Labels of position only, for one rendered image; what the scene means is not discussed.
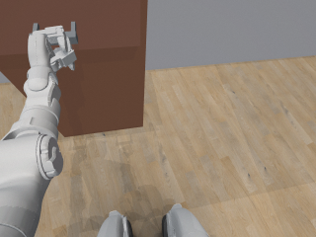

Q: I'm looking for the robot left forearm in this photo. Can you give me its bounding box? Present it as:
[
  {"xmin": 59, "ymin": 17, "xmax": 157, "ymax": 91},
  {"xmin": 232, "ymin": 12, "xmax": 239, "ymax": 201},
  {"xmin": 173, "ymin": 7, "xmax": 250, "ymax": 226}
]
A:
[{"xmin": 0, "ymin": 66, "xmax": 61, "ymax": 142}]

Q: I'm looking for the drawer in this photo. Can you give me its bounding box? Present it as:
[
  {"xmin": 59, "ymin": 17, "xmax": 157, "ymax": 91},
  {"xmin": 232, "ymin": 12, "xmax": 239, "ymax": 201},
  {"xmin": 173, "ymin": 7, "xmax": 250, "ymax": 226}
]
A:
[{"xmin": 0, "ymin": 0, "xmax": 141, "ymax": 55}]

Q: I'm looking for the left robot shin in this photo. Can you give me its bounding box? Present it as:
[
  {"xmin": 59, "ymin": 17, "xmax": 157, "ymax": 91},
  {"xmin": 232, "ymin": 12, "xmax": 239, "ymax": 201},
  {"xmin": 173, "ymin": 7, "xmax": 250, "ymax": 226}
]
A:
[{"xmin": 109, "ymin": 210, "xmax": 122, "ymax": 217}]

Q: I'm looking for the handle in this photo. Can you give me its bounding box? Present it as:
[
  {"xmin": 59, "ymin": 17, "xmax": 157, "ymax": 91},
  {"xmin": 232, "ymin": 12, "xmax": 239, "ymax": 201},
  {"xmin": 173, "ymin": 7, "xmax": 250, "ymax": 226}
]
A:
[{"xmin": 29, "ymin": 21, "xmax": 78, "ymax": 45}]

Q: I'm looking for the left robot upper arm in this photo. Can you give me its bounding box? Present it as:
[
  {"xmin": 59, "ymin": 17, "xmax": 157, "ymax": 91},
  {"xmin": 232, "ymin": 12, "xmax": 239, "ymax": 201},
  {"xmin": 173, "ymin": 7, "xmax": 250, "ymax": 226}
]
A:
[{"xmin": 0, "ymin": 134, "xmax": 63, "ymax": 237}]

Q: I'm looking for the cabinet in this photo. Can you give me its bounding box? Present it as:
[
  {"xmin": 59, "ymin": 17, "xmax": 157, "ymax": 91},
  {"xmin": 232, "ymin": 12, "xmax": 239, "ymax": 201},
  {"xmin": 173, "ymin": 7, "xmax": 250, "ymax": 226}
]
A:
[{"xmin": 0, "ymin": 0, "xmax": 148, "ymax": 137}]

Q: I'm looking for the left robot thigh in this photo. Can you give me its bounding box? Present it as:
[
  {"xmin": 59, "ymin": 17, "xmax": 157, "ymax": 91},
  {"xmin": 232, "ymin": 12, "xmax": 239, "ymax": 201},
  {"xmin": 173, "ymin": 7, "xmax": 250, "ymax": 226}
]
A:
[{"xmin": 97, "ymin": 214, "xmax": 129, "ymax": 237}]

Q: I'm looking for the left robot hand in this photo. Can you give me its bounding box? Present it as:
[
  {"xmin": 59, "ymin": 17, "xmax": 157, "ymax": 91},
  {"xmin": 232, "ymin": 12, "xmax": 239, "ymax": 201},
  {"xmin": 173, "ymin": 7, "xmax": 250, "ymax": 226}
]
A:
[{"xmin": 28, "ymin": 26, "xmax": 77, "ymax": 75}]

